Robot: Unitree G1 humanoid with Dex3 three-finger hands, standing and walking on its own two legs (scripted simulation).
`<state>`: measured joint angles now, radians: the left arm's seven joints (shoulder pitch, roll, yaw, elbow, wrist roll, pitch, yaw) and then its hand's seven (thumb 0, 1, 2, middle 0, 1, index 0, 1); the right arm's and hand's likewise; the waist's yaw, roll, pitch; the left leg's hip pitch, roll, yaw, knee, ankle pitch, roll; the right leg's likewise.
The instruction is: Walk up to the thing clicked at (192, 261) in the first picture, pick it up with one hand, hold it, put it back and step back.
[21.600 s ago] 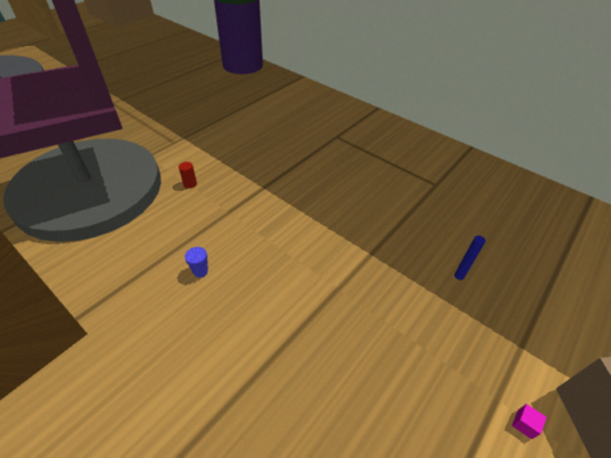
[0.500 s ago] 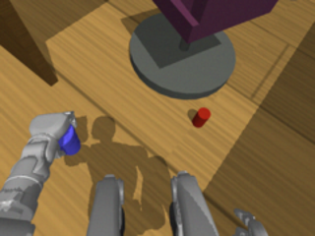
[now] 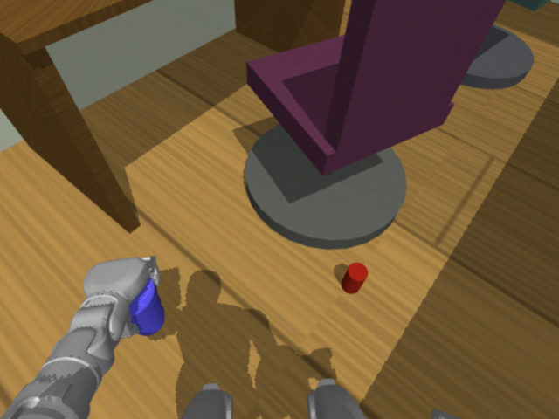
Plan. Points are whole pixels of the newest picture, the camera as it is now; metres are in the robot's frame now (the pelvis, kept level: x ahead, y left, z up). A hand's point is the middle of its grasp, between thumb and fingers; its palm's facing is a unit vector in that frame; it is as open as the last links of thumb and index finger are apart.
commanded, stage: lift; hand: left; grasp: from above
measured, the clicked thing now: (139, 308) +0.34 +0.22 -0.14
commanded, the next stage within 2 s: hold in 0.30 s
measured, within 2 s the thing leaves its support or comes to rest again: neither
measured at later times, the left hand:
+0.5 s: hand (116, 280) +0.34 +0.22 -0.02, palm faces -0.46 -0.08 -0.88, open 10.2 cm
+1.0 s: hand (108, 269) +0.34 +0.22 +0.02, palm faces -0.46 -0.07 -0.89, open 10.2 cm
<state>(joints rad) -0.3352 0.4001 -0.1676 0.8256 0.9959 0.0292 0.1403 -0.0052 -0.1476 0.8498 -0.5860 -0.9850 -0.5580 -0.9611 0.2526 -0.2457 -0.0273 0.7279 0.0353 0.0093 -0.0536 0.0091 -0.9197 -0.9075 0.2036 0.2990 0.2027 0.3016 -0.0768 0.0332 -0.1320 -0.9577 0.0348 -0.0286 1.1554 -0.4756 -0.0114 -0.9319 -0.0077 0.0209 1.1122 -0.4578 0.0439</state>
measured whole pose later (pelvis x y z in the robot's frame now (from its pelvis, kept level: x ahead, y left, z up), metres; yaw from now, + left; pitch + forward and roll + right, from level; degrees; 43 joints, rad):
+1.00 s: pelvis +0.04 +0.00 +0.07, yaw -1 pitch +5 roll +0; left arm -0.26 0.38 -0.20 0.73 1.00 0.03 0.04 -0.01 -0.15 0.85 -0.59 -0.99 -0.56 -0.96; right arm 0.24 -0.26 -0.05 0.71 0.05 0.04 -0.03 0.01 -0.91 -0.90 0.20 0.30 0.20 0.30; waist -0.03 0.04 -0.05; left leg -0.42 0.02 0.01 0.66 -0.32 -0.01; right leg -0.42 -0.03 0.05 0.64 -0.31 0.04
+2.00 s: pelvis +0.02 -0.01 +0.09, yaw -1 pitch +1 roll +0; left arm -0.22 0.40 -0.20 0.61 0.98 0.00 -0.07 0.00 -0.13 0.84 -0.56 -1.00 -0.53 -0.98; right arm 0.19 -0.25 -0.03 0.68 0.06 0.04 -0.05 0.01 -0.92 -0.91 0.20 0.30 0.20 0.30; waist 0.00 0.05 -0.01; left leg -0.29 0.03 0.02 0.53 -0.24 -0.02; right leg -0.31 -0.02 0.05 0.54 -0.24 0.03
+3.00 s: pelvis +0.01 +0.00 +0.01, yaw +0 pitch +18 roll -1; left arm -0.46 0.36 -0.14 1.09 1.18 -0.07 0.34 0.00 -0.11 0.86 -0.52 -1.04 -0.50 -1.01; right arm 0.24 -0.27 -0.09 0.73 -0.01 0.03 0.00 0.01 -0.90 -0.90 0.20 0.30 0.20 0.30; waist -0.07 0.01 -0.12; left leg -0.95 0.03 -0.02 1.09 -0.46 -0.01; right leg -0.93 -0.02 0.03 1.06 -0.45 0.05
